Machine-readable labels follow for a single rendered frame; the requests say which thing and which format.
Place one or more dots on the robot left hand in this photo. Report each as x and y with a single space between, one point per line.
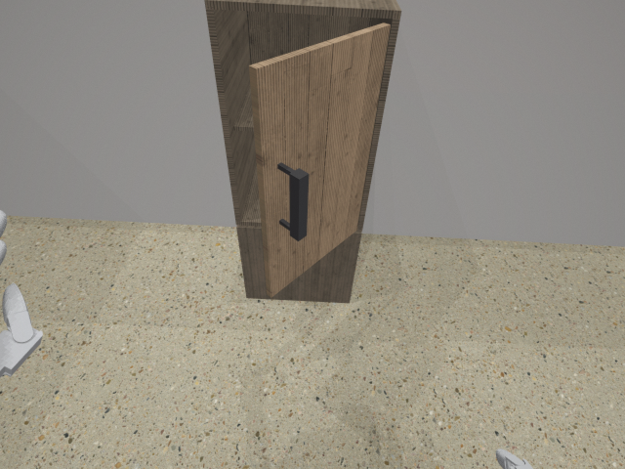
21 339

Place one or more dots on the robot right hand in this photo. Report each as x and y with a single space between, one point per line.
510 461

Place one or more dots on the handle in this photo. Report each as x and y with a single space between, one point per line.
298 197

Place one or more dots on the cupboard door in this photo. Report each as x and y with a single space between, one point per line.
315 109

